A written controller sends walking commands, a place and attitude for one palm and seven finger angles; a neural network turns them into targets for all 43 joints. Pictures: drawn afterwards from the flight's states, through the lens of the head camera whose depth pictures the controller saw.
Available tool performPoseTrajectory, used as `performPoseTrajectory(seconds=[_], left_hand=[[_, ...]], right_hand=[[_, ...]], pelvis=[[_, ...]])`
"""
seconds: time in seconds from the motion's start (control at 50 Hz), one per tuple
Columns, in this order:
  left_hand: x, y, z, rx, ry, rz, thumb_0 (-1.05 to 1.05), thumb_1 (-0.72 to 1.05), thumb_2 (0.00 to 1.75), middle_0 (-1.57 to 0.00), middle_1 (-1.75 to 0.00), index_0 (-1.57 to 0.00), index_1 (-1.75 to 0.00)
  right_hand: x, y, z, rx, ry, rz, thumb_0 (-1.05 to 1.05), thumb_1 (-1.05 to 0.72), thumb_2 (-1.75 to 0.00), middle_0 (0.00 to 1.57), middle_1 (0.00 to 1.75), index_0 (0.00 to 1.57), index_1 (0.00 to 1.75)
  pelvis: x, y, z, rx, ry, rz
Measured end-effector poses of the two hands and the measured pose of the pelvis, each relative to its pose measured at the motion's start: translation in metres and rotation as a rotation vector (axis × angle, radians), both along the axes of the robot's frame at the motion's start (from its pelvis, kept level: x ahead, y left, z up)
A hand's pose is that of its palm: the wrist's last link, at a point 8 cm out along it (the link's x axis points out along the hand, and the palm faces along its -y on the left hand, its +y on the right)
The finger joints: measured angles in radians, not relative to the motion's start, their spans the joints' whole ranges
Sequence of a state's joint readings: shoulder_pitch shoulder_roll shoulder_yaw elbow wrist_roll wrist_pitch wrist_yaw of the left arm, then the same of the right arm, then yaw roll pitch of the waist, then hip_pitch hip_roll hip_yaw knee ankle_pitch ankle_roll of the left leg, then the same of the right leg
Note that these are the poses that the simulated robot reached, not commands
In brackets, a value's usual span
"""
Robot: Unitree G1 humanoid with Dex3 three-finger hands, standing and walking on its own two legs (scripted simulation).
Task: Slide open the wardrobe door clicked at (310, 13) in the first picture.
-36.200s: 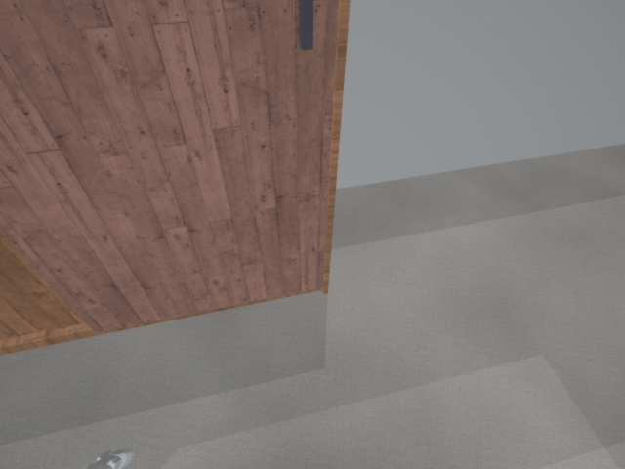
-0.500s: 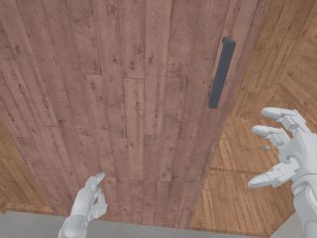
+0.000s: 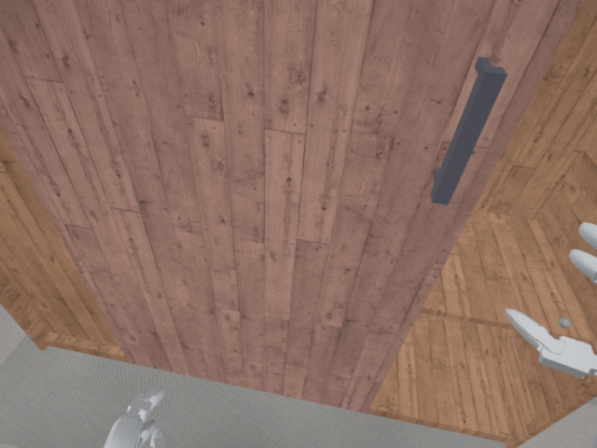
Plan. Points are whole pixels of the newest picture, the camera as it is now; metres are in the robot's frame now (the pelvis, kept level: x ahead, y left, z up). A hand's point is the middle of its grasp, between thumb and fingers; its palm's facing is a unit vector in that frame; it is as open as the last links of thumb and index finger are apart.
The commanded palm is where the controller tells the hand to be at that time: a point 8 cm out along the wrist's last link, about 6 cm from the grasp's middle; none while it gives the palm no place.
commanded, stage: draw the hand back to the body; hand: right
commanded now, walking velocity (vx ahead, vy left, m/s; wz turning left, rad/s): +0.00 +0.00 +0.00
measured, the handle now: (460, 134) +0.41 -0.19 +0.27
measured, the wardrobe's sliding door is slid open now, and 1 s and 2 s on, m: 0.45 0.45 0.45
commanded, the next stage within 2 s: step back with the hand held close in 0.62 s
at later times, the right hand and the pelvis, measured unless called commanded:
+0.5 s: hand (580, 322) +0.21 -0.28 +0.17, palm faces +0.49 +0.80 -0.33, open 7.6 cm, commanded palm +0.16 -0.31 +0.18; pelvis +0.02 -0.01 +0.00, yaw +0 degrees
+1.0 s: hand (573, 329) +0.20 -0.27 +0.16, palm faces +0.40 +0.79 -0.47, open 7.5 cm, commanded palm +0.14 -0.32 +0.18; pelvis +0.00 -0.02 +0.00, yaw +0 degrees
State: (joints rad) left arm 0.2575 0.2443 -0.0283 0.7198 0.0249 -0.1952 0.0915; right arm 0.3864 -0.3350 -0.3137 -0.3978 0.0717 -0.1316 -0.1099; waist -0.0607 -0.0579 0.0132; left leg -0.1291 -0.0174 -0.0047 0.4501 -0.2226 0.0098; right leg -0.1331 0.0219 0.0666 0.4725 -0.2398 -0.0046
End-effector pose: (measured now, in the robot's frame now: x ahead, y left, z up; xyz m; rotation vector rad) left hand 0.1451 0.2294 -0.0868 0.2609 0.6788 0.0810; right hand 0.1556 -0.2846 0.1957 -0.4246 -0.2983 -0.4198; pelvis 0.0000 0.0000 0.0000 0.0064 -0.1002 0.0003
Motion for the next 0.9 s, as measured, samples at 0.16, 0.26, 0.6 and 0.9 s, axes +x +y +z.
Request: performPoseTrajectory(seconds=[0.16,0.26,0.6,0.9], left_hand=[[0.032,-0.006,0.016,-0.011,-0.077,0.006,0.02,0.90,0.90,-0.20,-0.30,-0.20,-0.30],[0.053,-0.016,0.024,-0.012,-0.103,-0.025,0.01,0.90,0.90,-0.20,-0.30,-0.20,-0.30],[0.071,-0.042,0.025,-0.024,-0.080,-0.084,0.01,0.90,0.90,-0.20,-0.30,-0.20,-0.30],[0.049,-0.022,0.018,-0.001,0.000,-0.023,0.01,0.90,0.90,-0.20,-0.30,-0.20,-0.30]], right_hand=[[0.006,-0.009,-0.005,-0.019,0.035,0.005,0.00,-0.43,-0.68,0.22,0.56,0.22,0.57],[0.004,-0.020,-0.014,0.005,0.074,-0.038,0.01,-0.61,-0.76,0.22,0.46,0.22,0.46],[0.016,-0.032,-0.016,0.047,0.077,-0.070,0.01,-0.88,-0.89,0.20,0.30,0.20,0.31],[0.021,-0.045,-0.003,-0.059,0.065,-0.084,0.02,-0.89,-0.90,0.20,0.30,0.21,0.30]], pelvis=[[0.012,-0.004,0.002,-0.003,0.007,0.014],[0.016,-0.006,0.002,-0.001,0.012,0.011],[0.026,-0.013,0.003,0.000,0.018,0.000],[0.014,-0.014,0.003,0.005,0.074,-0.008]])
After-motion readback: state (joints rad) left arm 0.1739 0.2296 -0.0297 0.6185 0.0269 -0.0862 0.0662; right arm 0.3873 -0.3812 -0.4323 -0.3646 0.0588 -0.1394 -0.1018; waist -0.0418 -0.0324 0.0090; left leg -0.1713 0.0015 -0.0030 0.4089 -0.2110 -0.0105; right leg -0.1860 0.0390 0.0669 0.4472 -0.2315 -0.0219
